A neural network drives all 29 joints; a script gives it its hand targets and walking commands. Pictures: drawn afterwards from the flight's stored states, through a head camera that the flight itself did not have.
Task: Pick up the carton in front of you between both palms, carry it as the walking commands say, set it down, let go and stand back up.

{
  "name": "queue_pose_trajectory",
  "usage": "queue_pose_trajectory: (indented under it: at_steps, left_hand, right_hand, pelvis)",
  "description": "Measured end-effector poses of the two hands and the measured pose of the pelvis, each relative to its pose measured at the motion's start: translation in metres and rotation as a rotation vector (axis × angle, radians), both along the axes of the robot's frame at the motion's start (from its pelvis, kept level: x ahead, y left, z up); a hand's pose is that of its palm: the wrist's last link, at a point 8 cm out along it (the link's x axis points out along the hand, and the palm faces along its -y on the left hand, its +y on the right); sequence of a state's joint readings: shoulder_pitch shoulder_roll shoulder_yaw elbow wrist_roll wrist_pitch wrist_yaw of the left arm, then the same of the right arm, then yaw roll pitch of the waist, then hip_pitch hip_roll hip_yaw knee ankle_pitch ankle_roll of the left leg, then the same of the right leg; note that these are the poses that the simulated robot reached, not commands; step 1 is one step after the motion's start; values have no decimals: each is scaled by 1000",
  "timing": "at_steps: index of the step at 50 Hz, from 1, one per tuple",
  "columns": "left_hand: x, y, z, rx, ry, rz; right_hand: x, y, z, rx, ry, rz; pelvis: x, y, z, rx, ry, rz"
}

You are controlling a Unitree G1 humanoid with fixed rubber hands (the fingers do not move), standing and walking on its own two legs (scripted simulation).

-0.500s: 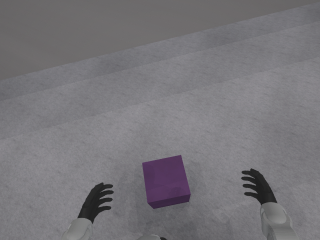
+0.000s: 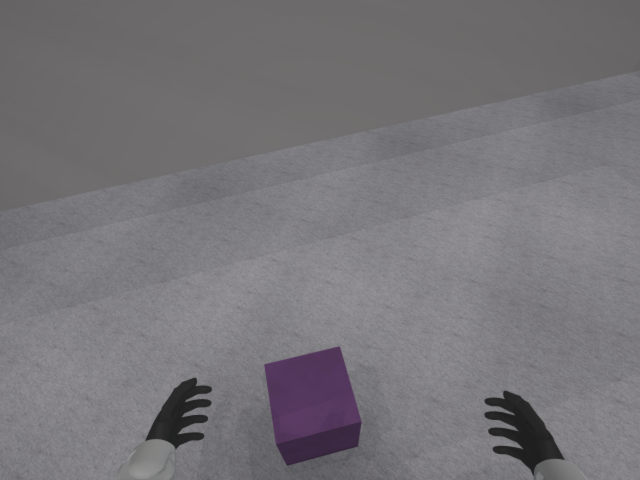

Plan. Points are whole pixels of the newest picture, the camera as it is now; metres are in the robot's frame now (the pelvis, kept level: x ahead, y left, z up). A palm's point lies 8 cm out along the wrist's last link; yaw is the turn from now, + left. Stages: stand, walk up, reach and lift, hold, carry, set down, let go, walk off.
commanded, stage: let go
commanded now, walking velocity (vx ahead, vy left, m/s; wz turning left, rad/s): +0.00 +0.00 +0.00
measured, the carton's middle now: (312, 407) +0.39 +0.08 -0.65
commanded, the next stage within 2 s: stand in 0.10 s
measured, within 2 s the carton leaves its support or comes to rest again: neither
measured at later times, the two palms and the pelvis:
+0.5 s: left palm (129, 467) +0.15 +0.29 -0.10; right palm (592, 479) +0.13 -0.29 -0.07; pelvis +0.02 +0.01 +0.00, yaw -1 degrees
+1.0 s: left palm out of the picture +0.13 +0.30 -0.10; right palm out of the picture +0.12 -0.29 -0.08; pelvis +0.01 +0.01 +0.01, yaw -1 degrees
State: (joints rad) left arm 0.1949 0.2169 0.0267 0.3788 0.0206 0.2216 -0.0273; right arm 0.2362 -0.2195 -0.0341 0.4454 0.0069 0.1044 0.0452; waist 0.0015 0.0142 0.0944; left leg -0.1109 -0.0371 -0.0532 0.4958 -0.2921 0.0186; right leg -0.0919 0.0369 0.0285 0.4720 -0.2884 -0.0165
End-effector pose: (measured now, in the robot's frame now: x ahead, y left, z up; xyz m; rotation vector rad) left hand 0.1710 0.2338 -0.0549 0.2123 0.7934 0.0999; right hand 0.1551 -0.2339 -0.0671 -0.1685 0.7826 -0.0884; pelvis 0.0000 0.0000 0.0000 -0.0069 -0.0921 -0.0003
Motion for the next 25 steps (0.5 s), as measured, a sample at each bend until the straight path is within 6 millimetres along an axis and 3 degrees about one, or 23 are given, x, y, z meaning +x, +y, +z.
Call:
queue_pose_trajectory:
  at_steps: [6, 15, 19, 25]
  left_hand:
    - [-7, 6, -2, 9, 3, 13]
    - [-23, 44, -31, 90, 55, 17]
    - [-27, 52, -39, 103, 103, 14]
    - [-22, 56, -43, 111, 130, 10]
  right_hand:
    - [-4, 3, -1, -24, 6, 8]
    - [-30, -44, -5, -207, 116, -41]
    - [-29, -54, -3, -235, 135, -59]
    - [-21, -53, -4, -238, 147, -65]
  pelvis:
    - [-6, 3, -2, -1, -11, 3]
    - [1, 6, -3, 2, 73, -10]
    - [8, 7, -2, 2, 84, -14]
    - [16, 10, -1, 1, 87, -16]
